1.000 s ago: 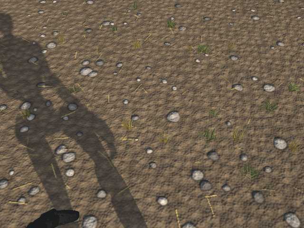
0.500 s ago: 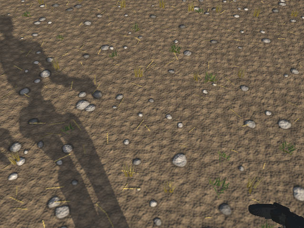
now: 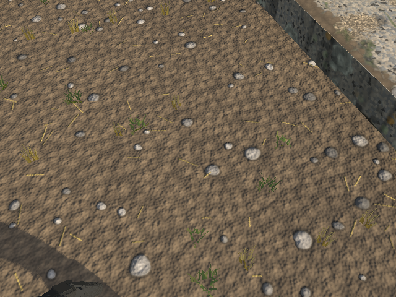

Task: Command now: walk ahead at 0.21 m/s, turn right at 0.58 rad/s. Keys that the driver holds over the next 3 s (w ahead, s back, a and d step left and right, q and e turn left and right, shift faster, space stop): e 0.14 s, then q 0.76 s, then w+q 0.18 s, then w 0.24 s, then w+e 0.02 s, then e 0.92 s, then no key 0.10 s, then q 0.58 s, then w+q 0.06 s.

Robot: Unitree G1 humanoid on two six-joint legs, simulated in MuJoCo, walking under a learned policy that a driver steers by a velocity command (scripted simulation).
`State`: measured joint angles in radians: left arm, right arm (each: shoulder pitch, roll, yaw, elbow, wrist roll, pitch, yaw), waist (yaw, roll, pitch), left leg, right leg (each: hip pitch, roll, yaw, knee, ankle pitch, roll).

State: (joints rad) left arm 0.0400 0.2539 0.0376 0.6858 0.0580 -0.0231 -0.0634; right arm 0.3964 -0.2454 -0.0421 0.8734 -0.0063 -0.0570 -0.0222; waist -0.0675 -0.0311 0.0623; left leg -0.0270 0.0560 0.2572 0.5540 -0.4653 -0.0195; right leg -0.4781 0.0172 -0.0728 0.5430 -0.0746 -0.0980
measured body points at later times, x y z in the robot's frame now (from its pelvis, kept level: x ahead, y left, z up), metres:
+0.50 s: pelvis +0.08 +0.00 +0.02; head +0.09 +0.01 +0.47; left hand +0.20 +0.25 -0.11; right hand +0.14 -0.26 -0.11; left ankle +0.06 +0.12 -0.71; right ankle +0.12 -0.06 -0.72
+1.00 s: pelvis +0.09 -0.01 +0.01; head +0.12 -0.02 +0.46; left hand +0.16 +0.29 -0.08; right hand +0.24 -0.28 -0.11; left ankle +0.05 +0.11 -0.71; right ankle +0.11 -0.11 -0.72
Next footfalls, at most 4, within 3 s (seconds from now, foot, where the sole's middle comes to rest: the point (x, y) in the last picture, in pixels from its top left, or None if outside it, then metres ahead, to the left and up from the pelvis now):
0.54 left None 0.10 0.11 -0.76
0.96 right None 0.15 -0.10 -0.76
1.44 left None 0.27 0.20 -0.76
1.96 right None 0.35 0.02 -0.76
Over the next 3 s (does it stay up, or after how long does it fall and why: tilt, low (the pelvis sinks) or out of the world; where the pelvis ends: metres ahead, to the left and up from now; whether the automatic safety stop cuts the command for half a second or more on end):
stays up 0.27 0.11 0.02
